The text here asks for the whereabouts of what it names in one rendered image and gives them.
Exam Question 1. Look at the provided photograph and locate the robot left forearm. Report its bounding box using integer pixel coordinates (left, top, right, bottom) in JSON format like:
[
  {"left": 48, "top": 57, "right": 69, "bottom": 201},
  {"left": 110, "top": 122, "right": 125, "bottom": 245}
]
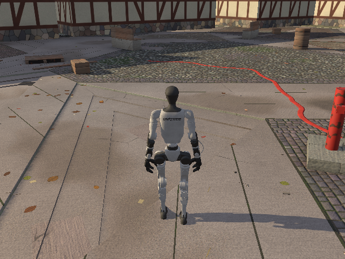
[{"left": 145, "top": 132, "right": 155, "bottom": 159}]

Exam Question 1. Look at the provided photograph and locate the robot left thigh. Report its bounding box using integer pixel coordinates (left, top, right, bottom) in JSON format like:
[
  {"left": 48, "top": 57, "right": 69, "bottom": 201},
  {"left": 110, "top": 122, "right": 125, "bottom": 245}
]
[{"left": 154, "top": 151, "right": 167, "bottom": 188}]

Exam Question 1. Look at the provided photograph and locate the robot right upper arm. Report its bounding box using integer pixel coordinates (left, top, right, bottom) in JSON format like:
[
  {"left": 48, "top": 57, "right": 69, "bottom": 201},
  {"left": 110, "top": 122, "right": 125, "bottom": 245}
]
[{"left": 183, "top": 109, "right": 196, "bottom": 140}]

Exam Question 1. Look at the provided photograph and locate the robot left hand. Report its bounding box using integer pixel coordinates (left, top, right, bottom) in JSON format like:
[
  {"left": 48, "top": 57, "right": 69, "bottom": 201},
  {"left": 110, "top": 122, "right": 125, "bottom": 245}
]
[{"left": 144, "top": 159, "right": 157, "bottom": 173}]

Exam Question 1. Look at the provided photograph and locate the robot left shin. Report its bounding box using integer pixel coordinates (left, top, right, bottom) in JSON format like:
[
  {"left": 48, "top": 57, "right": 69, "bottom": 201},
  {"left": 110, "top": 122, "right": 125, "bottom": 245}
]
[{"left": 158, "top": 179, "right": 166, "bottom": 212}]

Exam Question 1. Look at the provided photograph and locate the robot right forearm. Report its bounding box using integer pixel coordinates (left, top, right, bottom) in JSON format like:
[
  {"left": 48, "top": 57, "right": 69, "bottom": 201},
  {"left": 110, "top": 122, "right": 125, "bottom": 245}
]
[{"left": 190, "top": 132, "right": 201, "bottom": 158}]

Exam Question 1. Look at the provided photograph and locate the robot left upper arm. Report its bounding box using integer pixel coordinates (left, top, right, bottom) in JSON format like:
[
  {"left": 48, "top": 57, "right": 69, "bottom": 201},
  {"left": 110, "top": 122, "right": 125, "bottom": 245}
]
[{"left": 149, "top": 110, "right": 161, "bottom": 140}]

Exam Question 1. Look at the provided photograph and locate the robot right hand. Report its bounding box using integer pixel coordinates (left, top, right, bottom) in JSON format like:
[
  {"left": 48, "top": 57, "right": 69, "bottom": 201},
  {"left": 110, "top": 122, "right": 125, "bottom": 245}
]
[{"left": 189, "top": 157, "right": 202, "bottom": 172}]

